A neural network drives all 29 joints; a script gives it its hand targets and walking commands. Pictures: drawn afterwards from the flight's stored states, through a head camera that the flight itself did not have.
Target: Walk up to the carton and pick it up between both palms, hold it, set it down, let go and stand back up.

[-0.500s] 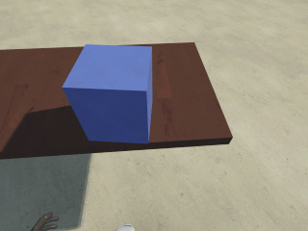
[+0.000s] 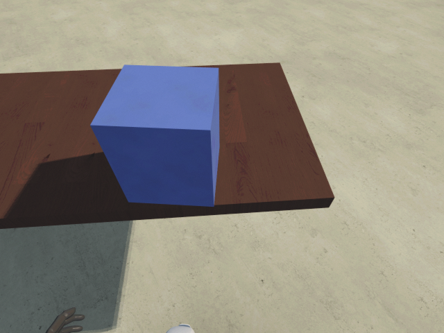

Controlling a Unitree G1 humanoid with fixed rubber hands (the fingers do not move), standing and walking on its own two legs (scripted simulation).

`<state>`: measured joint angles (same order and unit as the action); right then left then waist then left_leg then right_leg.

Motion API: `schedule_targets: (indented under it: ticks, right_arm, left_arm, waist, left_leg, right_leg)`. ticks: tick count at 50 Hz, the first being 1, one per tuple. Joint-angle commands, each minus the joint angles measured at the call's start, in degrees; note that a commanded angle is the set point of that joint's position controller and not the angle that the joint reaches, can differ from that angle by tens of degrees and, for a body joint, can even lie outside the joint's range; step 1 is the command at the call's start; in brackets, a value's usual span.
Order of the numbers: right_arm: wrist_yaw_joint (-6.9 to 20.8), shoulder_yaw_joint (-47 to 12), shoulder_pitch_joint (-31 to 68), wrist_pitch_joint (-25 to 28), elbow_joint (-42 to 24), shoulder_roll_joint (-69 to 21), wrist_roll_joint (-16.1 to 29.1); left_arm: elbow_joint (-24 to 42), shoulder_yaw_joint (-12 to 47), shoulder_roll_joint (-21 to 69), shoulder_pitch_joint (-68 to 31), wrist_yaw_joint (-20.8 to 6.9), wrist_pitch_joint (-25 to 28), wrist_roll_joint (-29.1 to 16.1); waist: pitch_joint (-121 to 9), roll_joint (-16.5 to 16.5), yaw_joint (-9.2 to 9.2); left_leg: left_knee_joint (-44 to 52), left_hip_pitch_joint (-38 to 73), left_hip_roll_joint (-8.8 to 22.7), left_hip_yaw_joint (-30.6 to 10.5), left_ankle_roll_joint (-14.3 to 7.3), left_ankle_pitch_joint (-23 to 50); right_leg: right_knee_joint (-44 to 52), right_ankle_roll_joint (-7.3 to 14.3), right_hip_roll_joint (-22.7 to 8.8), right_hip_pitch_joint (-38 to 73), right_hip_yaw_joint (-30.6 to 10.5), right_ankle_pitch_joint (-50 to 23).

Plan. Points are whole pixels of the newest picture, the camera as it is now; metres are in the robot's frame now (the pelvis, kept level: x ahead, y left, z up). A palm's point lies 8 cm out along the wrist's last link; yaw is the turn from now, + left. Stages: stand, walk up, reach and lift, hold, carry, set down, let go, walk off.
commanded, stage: walk up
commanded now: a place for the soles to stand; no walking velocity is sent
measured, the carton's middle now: (171, 138) +0.52 +0.13 +0.03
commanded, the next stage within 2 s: none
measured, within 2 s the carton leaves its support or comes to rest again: neither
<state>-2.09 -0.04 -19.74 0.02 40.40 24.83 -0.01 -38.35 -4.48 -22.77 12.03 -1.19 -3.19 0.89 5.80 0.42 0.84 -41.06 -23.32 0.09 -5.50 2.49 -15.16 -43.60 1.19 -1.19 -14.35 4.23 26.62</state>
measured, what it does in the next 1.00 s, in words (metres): stands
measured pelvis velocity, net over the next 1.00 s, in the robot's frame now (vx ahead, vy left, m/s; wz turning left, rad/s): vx -0.01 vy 0.01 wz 0.04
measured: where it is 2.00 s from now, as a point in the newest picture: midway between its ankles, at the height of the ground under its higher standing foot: outside the picture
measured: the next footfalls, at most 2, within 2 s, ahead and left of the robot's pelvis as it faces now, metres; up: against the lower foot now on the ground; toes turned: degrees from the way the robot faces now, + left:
left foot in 1.40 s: +0.13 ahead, +0.19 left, +0.00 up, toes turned +1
right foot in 1.80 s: +0.19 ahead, -0.03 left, +0.00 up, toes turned +1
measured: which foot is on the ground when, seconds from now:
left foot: down 0.00-1.00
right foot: down 0.00-1.00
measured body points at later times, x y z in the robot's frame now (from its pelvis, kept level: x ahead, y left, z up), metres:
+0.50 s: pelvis -0.01 +0.01 +0.00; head +0.00 +0.02 +0.45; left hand +0.11 +0.33 -0.10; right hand +0.07 -0.32 -0.09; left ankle +0.07 +0.15 -0.71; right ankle -0.03 -0.10 -0.71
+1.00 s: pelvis -0.01 +0.01 +0.00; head +0.00 +0.02 +0.45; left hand +0.09 +0.33 -0.09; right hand +0.08 -0.31 -0.09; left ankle +0.07 +0.16 -0.71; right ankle -0.03 -0.10 -0.71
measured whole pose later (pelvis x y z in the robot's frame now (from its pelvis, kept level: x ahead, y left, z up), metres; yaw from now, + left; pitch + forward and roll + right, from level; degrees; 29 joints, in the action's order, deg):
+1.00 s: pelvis -0.01 +0.01 +0.00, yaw +2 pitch -4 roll -1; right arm -2.1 0.0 -19.5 -0.3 40.5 24.9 0.0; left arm -38.3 -4.9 -22.8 14.3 -1.4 -3.0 0.9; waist 5.9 0.6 0.8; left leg -41.3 -23.2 0.2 -4.9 1.4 -13.3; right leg -43.5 1.0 -1.2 -13.6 4.6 25.7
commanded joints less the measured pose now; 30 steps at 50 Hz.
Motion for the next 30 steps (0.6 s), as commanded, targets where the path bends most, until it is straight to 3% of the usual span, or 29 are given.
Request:
schedule_targets:
  ticks: [1,2,3,4,5,6,7,8,9,10,11,12,13,14,15,16,17,19,20,21,22,23,24,25,26,27,28,29,30]
  right_arm:
    - [-1.28,4.43,0.64,1.03,-1.95,10.51,-0.65]
    - [-1.36,4.64,1.37,1.38,-1.19,11.85,-1.16]
    - [-1.31,5.72,-1.05,1.62,-0.67,14.71,-1.40]
    - [-1.49,5.93,-1.79,1.46,-1.34,15.17,-1.62]
    - [-1.63,5.96,-0.51,1.11,-1.52,16.04,-1.53]
    - [-1.55,5.63,0.97,1.02,-1.35,16.16,-1.49]
    - [-1.47,4.82,3.47,1.15,-2.35,14.85,-0.97]
    - [-1.14,5.12,6.00,0.78,-2.22,13.97,-0.99]
    - [-1.09,4.80,6.40,0.51,-3.33,12.38,-0.46]
    - [-1.00,4.22,5.77,0.17,-4.01,10.49,0.27]
    - [-1.40,4.76,2.12,-0.15,-2.32,10.99,-0.38]
    - [-1.19,5.50,3.20,-0.31,-2.93,11.08,-0.83]
    - [-1.25,5.01,3.38,-0.13,-3.30,10.63,-0.92]
    - [-1.26,5.06,1.63,0.26,-2.48,10.52,-0.73]
    - [-1.21,5.38,-0.77,0.92,-1.91,11.44,-0.94]
    - [-1.45,5.90,-1.03,1.42,-1.65,12.80,-1.20]
    - [-1.68,6.05,-3.22,1.42,-0.14,14.29,-1.71]
    - [-1.96,6.12,-0.86,0.95,-1.18,16.26,-1.26]
    - [-1.59,5.42,2.10,0.83,-2.57,15.41,-1.07]
    - [-1.43,4.85,3.98,1.12,-2.56,14.33,-0.85]
    - [-1.02,5.09,2.96,0.71,-2.69,13.84,-1.14]
    - [-0.84,4.56,6.44,0.52,-3.35,13.83,-0.76]
    - [-0.99,4.34,6.66,0.35,-3.55,12.71,-0.44]
    - [-0.88,4.39,6.28,0.17,-3.05,11.08,0.10]
    - [-1.11,4.64,6.93,0.28,-3.24,10.29,0.32]
    - [-1.35,5.55,5.11,0.15,-4.07,11.38,0.53]
    - [-0.83,5.55,3.30,0.24,-2.97,11.89,-0.02]
    - [-0.83,5.93,0.51,0.70,-1.97,11.30,0.08]
    - [-0.63,5.62,-1.28,1.23,-0.94,11.37,-0.36]
  left_arm:
    - [4.52,-3.29,-12.98,-2.46,-0.07,1.30,0.16]
    - [4.04,-2.87,-13.40,-3.79,-0.12,1.24,-0.46]
    - [4.58,-3.07,-12.52,-3.05,-0.03,1.40,-0.41]
    - [5.04,-3.23,-11.84,-1.95,-0.01,1.05,-0.31]
    - [4.94,-3.43,-11.49,-1.75,0.19,0.83,-0.25]
    - [4.14,-3.39,-11.40,0.26,0.33,0.70,-0.37]
    - [3.01,-3.50,-12.06,2.75,0.33,0.86,-0.14]
    - [2.30,-3.79,-12.63,4.21,0.49,1.21,0.18]
    - [2.13,-4.33,-14.21,2.99,0.47,1.77,0.25]
    - [2.39,-3.60,-14.45,-0.42,0.22,1.71,0.12]
    - [3.96,-3.39,-14.29,-2.82,0.24,2.08,0.35]
    - [3.87,-3.43,-14.44,-2.95,0.19,1.92,0.84]
    - [3.21,-3.07,-13.85,-2.69,-0.02,1.97,0.47]
    - [4.39,-2.97,-13.59,-3.69,0.28,1.67,0.89]
    - [5.20,-3.26,-13.54,-3.98,0.12,1.40,0.86]
    - [5.08,-3.63,-13.98,-3.51,0.15,1.31,0.38]
    - [5.12,-3.36,-12.50,-4.00,0.15,0.95,0.45]
    - [5.32,-4.11,-11.52,-1.39,0.10,0.64,-0.29]
    - [4.13,-4.11,-12.18,2.00,-0.13,0.30,-0.19]
    - [3.65,-3.74,-10.32,3.69,0.28,-0.09,-0.49]
    - [3.58,-4.00,-11.14,2.86,0.29,0.19,-0.32]
    - [3.22,-3.74,-10.89,1.90,0.51,0.31,-0.26]
    - [2.75,-4.14,-12.54,4.27,0.34,1.22,0.00]
    - [1.82,-4.25,-14.46,3.20,0.19,1.86,0.14]
    - [2.51,-3.94,-13.50,0.11,0.20,2.25,-0.03]
    - [3.75,-4.41,-15.11,-2.31,0.02,2.18,0.61]
    - [4.04,-3.74,-14.44,-5.61,-0.11,2.29,0.99]
    - [5.02,-3.64,-14.52,-5.26,0.03,2.28,0.54]
    - [4.73,-3.58,-12.75,-6.23,-0.37,1.96,0.79]
  waist:
    - [-2.94,5.10,-1.37]
    - [-4.27,2.79,-0.85]
    - [-8.51,-0.51,-1.40]
    - [-10.84,-2.84,-1.72]
    - [-6.95,-4.88,-0.90]
    - [-5.23,-4.99,0.19]
    - [-3.91,-4.03,1.77]
    - [-2.85,-3.44,3.63]
    - [-2.49,2.67,3.23]
    - [0.14,7.06,1.46]
    - [-1.92,5.42,0.23]
    - [0.56,7.32,0.14]
    - [2.24,8.77,0.20]
    - [1.78,9.77,-0.78]
    - [-0.67,6.94,-1.30]
    - [-2.56,3.86,-1.01]
    - [-6.00,0.09,-2.01]
    - [-6.99,-6.12,-1.42]
    - [-4.64,-8.02,0.19]
    - [-1.86,-10.78,1.51]
    - [-2.36,-8.33,1.02]
    - [2.52,-8.73,1.69]
    - [-0.56,-5.44,2.88]
    - [0.80,2.38,2.04]
    - [5.17,5.19,0.66]
    - [1.23,5.42,0.51]
    - [1.26,5.45,-1.46]
    - [-0.59,3.92,-3.41]
    - [-1.04,4.87,-3.05]
  left_leg:
    - [4.39,3.90,-0.26,4.28,-4.16,5.48]
    - [7.57,6.65,1.41,0.74,-3.94,15.17]
    - [7.16,9.54,5.70,-7.22,-7.58,23.91]
    - [9.34,10.35,10.18,-16.49,-10.83,20.24]
    - [10.96,6.16,11.92,-21.08,-13.25,20.31]
    - [12.94,2.27,12.74,-23.59,-13.27,14.07]
    - [12.74,-2.80,10.43,-20.27,-11.01,10.28]
    - [7.76,-7.31,6.17,-13.04,-8.26,5.72]
    - [-0.68,-6.21,0.76,-3.26,-4.62,6.60]
    - [-5.26,-2.16,-2.69,4.72,-2.68,3.13]
    - [-7.62,-0.35,-1.75,6.44,-1.92,-10.58]
    - [-8.09,-2.15,-1.48,8.16,-2.53,-16.05]
    - [-7.26,-0.36,-0.51,6.17,-2.85,-16.22]
    - [0.47,0.93,-0.33,7.58,-2.90,-11.73]
    - [2.84,2.90,-0.73,5.69,-3.24,-4.82]
    - [6.17,5.11,1.57,2.42,-4.19,15.39]
    - [7.25,9.01,5.47,-3.90,-6.15,25.75]
    - [10.86,5.72,11.12,-18.29,-12.57,18.38]
    - [14.51,0.14,11.49,-22.11,-13.45,4.97]
    - [16.01,-3.44,13.03,-24.86,-14.97,-0.33]
    - [16.46,-4.82,11.28,-23.25,-12.38,-6.51]
    - [16.03,-10.67,9.19,-21.41,-10.98,-8.70]
    - [11.12,-12.80,6.32,-13.38,-6.47,-6.76]
    - [2.71,-8.77,0.97,-3.18,-3.44,-4.56]
    - [-1.39,-4.75,-1.48,3.00,-2.64,-6.31]
    - [-6.74,1.12,-1.25,5.64,-2.95,-12.52]
    - [-6.02,5.50,-1.07,6.26,-3.29,-10.32]
    - [0.61,10.44,-0.32,4.93,-4.39,-6.58]
    - [6.76,8.74,-0.04,4.73,-3.81,-1.03]
  right_leg:
    - [10.95,6.57,-11.99,1.61,-5.11,-25.10]
    - [6.51,3.55,-8.65,2.24,-3.08,-21.04]
    - [0.78,2.10,-5.39,2.60,-1.61,-17.35]
    - [-0.64,0.93,-2.97,0.39,-2.34,-10.38]
    - [-1.47,0.04,-0.51,-0.74,-4.31,-4.84]
    - [2.86,0.23,-0.03,1.12,-4.58,0.76]
    - [8.70,1.27,-1.83,4.86,-6.31,0.16]
    - [13.57,2.88,-5.24,7.86,-8.61,-0.87]
    - [19.40,6.50,-11.23,6.53,-11.45,-4.31]
    - [23.35,8.77,-14.88,0.47,-11.18,-7.30]
    - [20.76,10.98,-17.55,0.51,-11.72,-13.91]
    - [18.51,11.34,-17.55,0.58,-9.79,-19.86]
    - [17.69,10.98,-17.25,-0.96,-9.18,-24.66]
    - [13.75,8.88,-14.46,0.43,-6.01,-24.91]
    - [11.39,6.50,-11.06,1.84,-3.09,-26.21]
    - [5.76,3.28,-7.49,2.89,0.33,-26.31]
    - [-0.27,1.75,-4.83,2.44,1.25,-23.70]
    - [-0.93,0.24,-1.62,1.49,-2.09,-5.19]
    - [1.21,0.05,0.60,2.23,-4.02,5.80]
    - [3.01,0.27,0.64,2.04,-5.56,6.66]
    - [8.70,1.29,-1.17,3.52,-6.04,6.22]
    - [10.94,1.50,-2.17,5.54,-6.36,3.55]
    - [17.06,3.16,-6.49,10.13,-9.02,2.06]
    - [24.06,5.13,-12.38,4.08,-14.16,5.65]
    - [26.36,6.01,-16.34,-2.98,-15.49,-1.37]
    - [25.24,9.85,-19.75,-5.64,-15.30,-3.93]
    - [21.20,10.05,-17.11,-7.26,-10.73,-6.68]
    - [16.30,7.96,-14.59,-8.85,-8.02,-7.84]
    - [12.46,5.21,-10.44,-4.30,-4.41,-9.26]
